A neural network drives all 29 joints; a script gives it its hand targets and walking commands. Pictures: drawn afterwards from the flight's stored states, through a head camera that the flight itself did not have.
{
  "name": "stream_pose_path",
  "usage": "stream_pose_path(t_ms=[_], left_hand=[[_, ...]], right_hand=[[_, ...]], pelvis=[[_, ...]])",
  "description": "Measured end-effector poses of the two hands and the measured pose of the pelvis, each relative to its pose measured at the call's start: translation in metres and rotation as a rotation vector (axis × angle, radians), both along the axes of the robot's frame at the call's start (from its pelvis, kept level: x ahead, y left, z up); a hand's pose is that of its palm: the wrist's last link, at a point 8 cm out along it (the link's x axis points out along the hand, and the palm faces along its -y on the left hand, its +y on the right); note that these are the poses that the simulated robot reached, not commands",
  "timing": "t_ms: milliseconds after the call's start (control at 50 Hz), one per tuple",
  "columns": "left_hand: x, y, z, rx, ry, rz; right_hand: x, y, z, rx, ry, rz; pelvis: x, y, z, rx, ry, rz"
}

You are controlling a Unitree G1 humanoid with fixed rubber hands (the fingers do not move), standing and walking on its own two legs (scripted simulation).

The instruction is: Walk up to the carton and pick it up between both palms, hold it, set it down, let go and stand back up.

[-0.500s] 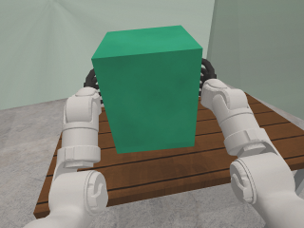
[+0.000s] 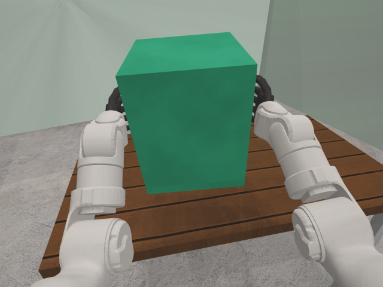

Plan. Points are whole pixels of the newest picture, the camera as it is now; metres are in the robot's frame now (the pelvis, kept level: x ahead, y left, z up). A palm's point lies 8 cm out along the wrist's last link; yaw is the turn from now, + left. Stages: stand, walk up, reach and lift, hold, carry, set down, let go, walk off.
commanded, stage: hold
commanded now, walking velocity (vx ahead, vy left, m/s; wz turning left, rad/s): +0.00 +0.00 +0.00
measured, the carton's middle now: (189, 111) +0.39 +0.00 +0.28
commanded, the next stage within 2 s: none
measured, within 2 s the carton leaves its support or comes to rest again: neither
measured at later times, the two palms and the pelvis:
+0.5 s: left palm (111, 118) +0.36 +0.15 +0.28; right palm (262, 107) +0.36 -0.14 +0.30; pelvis +0.00 +0.00 +0.00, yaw +0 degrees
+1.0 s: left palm (111, 113) +0.36 +0.15 +0.29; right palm (261, 106) +0.36 -0.14 +0.30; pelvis -0.01 +0.00 +0.00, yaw +0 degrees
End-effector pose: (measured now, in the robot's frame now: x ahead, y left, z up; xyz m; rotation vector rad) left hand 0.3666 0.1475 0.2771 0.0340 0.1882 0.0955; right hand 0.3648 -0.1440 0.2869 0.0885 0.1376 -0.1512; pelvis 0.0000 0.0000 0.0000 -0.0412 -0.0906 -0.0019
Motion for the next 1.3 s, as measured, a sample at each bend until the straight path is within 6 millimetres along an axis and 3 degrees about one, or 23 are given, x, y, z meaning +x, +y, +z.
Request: stream_pose_path(t_ms=[360, 740, 960, 1300], left_hand=[[-0.004, 0.005, 0.008, -0.026, -0.001, 0.009], [-0.007, 0.001, 0.005, -0.016, 0.013, 0.0], [-0.004, 0.004, 0.016, -0.014, 0.008, 0.016], [0.009, 0.001, 0.002, 0.011, 0.008, 0.003]], right_hand=[[-0.002, 0.006, 0.012, -0.013, 0.002, 0.005], [-0.008, 0.001, 0.004, 0.006, 0.019, -0.007], [-0.003, 0.004, 0.01, 0.012, 0.018, 0.005], [0.009, 0.0, -0.003, 0.0, 0.025, 0.004]], pelvis=[[-0.001, 0.001, 0.0, 0.003, -0.014, 0.0], [-0.007, 0.002, 0.0, 0.005, -0.004, -0.008], [-0.008, -0.001, 0.0, 0.006, 0.012, 0.002], [0.003, -0.001, 0.001, -0.001, 0.02, 0.01]])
